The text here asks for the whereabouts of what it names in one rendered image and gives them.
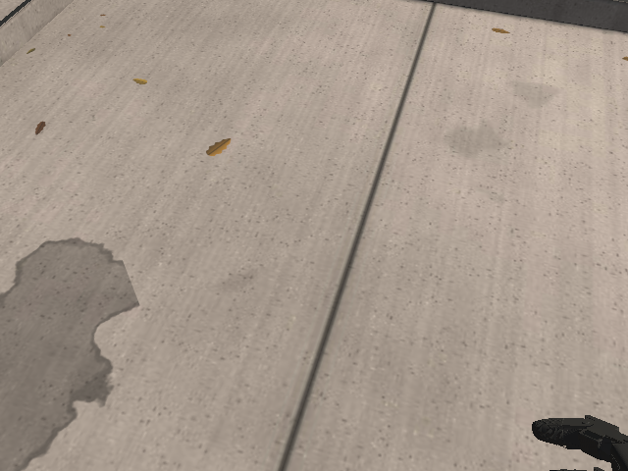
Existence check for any right robot hand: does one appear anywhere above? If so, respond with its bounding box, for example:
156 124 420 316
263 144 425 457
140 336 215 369
532 415 628 471

